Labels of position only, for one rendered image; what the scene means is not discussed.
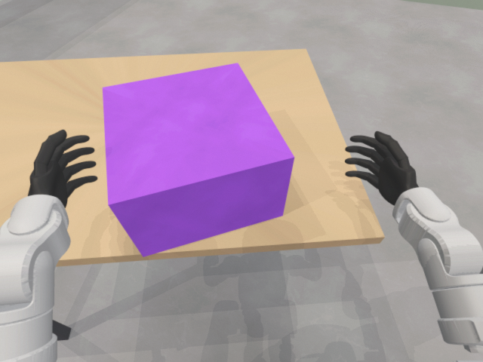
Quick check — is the robot right forearm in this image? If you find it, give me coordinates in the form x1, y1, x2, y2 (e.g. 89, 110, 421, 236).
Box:
392, 187, 483, 353

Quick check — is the robot left forearm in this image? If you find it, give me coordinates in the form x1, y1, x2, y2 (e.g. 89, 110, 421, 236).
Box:
0, 195, 71, 362

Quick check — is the left robot hand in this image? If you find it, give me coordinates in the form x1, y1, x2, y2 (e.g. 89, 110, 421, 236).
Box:
28, 130, 97, 208

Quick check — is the table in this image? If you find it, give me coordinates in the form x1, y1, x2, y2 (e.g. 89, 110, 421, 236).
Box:
0, 49, 385, 341

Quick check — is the right robot hand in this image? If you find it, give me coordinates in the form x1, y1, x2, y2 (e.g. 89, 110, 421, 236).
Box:
345, 131, 419, 206

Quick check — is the carton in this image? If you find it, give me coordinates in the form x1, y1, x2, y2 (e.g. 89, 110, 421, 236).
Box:
103, 63, 294, 257

